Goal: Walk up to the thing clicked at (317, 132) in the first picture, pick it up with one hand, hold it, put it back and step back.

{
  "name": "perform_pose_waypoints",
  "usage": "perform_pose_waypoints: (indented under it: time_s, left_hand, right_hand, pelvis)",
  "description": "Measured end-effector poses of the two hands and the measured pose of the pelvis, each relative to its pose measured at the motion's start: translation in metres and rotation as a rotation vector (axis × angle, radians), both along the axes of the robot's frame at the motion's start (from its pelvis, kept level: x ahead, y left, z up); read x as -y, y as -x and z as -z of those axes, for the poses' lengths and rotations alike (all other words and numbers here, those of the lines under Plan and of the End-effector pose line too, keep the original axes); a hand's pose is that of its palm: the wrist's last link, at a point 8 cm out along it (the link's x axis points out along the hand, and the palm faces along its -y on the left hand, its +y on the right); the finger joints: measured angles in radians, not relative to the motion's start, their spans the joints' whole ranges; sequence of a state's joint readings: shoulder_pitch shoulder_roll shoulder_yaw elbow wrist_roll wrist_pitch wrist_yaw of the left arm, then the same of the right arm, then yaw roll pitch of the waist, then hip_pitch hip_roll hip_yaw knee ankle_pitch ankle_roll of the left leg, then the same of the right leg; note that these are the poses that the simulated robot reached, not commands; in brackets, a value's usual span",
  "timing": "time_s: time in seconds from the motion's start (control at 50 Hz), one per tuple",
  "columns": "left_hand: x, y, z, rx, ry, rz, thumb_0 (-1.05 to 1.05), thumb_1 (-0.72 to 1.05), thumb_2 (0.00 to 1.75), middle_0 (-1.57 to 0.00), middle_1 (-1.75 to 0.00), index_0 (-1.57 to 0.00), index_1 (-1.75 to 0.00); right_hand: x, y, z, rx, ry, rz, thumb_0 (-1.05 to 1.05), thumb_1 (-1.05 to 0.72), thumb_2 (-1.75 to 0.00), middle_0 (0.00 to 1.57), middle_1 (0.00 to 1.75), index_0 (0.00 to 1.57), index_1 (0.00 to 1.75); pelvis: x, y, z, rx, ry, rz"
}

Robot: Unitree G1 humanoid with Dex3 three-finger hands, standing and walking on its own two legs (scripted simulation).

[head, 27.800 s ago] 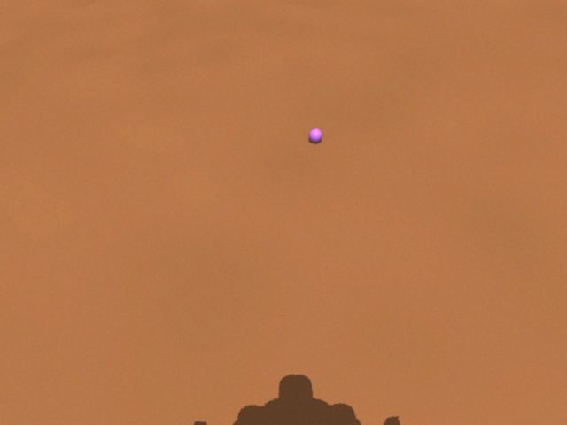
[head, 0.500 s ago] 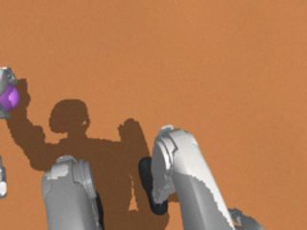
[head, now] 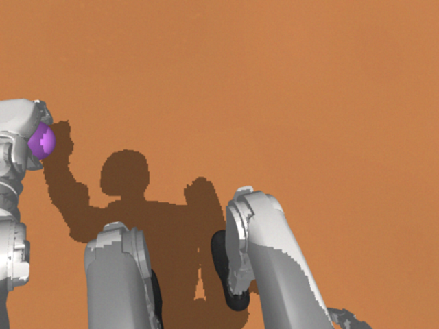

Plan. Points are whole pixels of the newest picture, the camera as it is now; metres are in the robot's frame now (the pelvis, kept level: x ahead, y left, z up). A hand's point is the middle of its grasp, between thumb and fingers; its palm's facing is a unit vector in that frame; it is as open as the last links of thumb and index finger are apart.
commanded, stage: lift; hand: left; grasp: from above
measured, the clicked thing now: (31, 140) +0.50 +0.26 -0.18
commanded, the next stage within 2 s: hold in 1.58 s
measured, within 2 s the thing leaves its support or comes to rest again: neither
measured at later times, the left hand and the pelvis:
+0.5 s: hand out of the picture +0.45 +0.27 -0.05, palm faces -0.46 -0.05 -0.89, open 9.8 cm; pelvis +0.00 +0.00 +0.07, yaw +2 degrees
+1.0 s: hand out of the picture +0.39 +0.25 +0.15, palm faces -0.44 -0.10 -0.89, open 9.9 cm; pelvis +0.03 +0.00 +0.24, yaw +3 degrees
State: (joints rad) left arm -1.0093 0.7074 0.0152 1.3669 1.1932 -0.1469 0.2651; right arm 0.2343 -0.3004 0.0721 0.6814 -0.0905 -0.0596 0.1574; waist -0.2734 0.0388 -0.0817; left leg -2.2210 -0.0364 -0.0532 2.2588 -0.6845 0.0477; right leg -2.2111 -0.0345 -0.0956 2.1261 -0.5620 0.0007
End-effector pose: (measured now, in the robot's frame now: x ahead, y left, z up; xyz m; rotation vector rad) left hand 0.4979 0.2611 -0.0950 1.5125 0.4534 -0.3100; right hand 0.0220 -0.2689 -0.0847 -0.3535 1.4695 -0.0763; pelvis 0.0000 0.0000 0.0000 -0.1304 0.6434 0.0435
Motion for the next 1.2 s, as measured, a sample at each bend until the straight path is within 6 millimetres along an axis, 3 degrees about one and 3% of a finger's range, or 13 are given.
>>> perform_pose_waypoints:
  time_s: [0.28,0.52,0.74,0.98,1.2]
  left_hand:
    - [-0.008,0.021,-0.041,-0.002,0.006,0.01,0.01,0.01,0.47,-0.76,-0.55,-0.73,-0.55]
    - [-0.005,0.049,-0.109,0.012,0.012,0.004,0.0,0.02,0.46,-0.76,-0.55,-0.72,-0.55]
    - [0.003,0.074,-0.194,0.028,0.019,-0.025,0.0,0.03,0.46,-0.75,-0.56,-0.72,-0.55]
    - [0.008,0.104,-0.298,0.023,0.027,-0.062,0.0,0.01,0.5,-0.75,-0.56,-0.72,-0.56]
    - [0.018,0.109,-0.361,0.011,0.028,-0.043,0.0,0.01,0.5,-0.75,-0.56,-0.71,-0.56]
  right_hand:
    - [0.003,-0.019,-0.021,0.044,0.009,0.017,0.0,-0.92,-0.9,0.21,0.3,0.2,0.3]
    - [0.0,-0.058,-0.056,0.158,-0.01,0.027,0.01,-0.92,-0.9,0.21,0.3,0.2,0.3]
    - [-0.007,-0.088,-0.119,0.258,-0.016,0.074,0.01,-0.92,-0.9,0.21,0.3,0.2,0.3]
    - [-0.014,-0.101,-0.205,0.334,-0.015,0.129,0.01,-0.92,-0.9,0.21,0.3,0.2,0.3]
    - [-0.012,-0.108,-0.269,0.378,0.005,0.144,0.01,-0.92,-0.91,0.21,0.3,0.21,0.3]
  pelvis:
    - [-0.002,0.0,-0.028,-0.005,-0.013,-0.011]
    - [-0.001,-0.003,-0.078,0.024,-0.036,-0.014]
    - [0.0,-0.012,-0.147,0.09,-0.061,-0.015]
    - [0.0,-0.026,-0.235,0.222,-0.087,-0.01]
    - [-0.001,-0.046,-0.296,0.327,-0.1,-0.003]
